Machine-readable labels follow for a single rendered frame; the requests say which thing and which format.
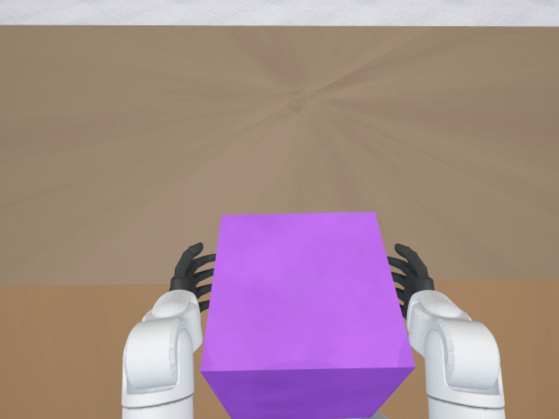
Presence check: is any robot left forearm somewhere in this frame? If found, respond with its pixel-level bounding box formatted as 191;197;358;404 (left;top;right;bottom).
121;290;203;419

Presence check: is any right robot hand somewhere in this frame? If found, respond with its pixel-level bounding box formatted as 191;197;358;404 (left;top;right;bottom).
387;244;434;319

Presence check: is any carton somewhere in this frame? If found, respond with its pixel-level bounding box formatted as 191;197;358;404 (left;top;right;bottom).
200;212;416;419

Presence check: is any left robot hand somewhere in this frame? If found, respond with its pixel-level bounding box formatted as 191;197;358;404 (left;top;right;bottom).
169;243;216;312

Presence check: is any robot right forearm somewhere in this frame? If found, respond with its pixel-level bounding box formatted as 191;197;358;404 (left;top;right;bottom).
406;290;506;419

